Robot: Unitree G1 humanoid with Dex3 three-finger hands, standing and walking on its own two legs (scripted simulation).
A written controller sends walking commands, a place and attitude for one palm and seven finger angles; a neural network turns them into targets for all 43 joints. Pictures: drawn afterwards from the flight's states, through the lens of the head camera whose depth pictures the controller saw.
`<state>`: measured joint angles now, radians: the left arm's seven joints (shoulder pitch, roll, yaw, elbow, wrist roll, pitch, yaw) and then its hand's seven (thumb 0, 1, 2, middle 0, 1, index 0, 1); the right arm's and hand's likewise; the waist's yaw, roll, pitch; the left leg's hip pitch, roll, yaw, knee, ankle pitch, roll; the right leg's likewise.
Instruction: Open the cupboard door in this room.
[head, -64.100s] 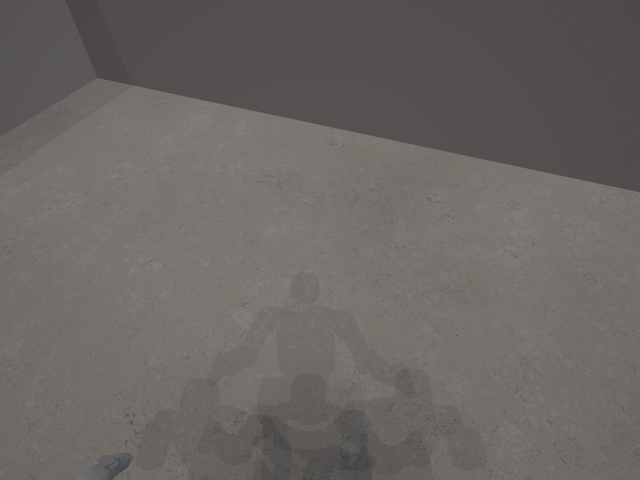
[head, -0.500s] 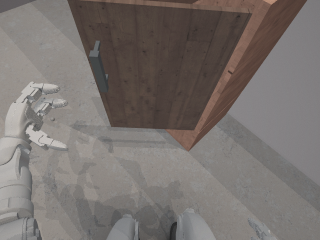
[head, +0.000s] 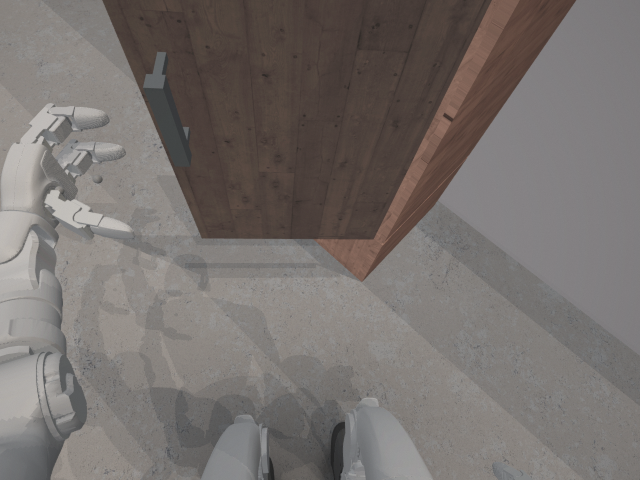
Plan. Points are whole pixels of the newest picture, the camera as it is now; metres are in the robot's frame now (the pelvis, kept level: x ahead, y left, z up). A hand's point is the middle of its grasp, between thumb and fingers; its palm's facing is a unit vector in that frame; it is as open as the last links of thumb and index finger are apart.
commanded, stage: move the hooked fingers beside the handle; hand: left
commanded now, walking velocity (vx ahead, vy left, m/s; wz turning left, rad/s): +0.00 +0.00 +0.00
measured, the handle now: (172, 113) +0.56 +0.18 +0.05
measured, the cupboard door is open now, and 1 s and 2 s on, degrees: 45 45 45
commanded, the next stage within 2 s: slide the fingers in behind the handle in 1.14 s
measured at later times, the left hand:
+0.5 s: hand (112, 142) +0.51 +0.24 +0.05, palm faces +0.00 -1.00 -0.02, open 13.9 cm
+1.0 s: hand (110, 153) +0.50 +0.25 +0.04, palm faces -0.01 -1.00 +0.01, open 14.0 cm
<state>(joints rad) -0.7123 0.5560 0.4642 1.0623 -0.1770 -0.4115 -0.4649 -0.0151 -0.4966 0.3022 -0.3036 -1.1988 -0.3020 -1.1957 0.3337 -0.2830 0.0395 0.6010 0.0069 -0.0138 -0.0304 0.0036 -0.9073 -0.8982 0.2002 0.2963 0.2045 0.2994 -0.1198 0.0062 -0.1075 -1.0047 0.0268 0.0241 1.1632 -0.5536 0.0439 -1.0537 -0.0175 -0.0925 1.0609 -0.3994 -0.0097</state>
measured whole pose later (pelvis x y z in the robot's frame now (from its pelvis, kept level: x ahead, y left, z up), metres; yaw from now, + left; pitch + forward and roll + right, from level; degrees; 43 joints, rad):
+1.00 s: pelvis +0.01 +0.01 +0.00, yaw -1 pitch +26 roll -5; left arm -0.81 0.60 0.49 1.12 -0.12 -0.41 -0.42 -0.02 -0.50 0.30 -0.30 -1.20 -0.30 -1.20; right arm 0.34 -0.27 0.05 0.57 -0.02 0.07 -0.01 0.00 -0.91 -0.90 0.20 0.30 0.20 0.30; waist -0.17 0.01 -0.11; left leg -1.06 0.04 0.02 1.19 -0.57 0.06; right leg -1.10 -0.01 -0.10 1.05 -0.40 0.00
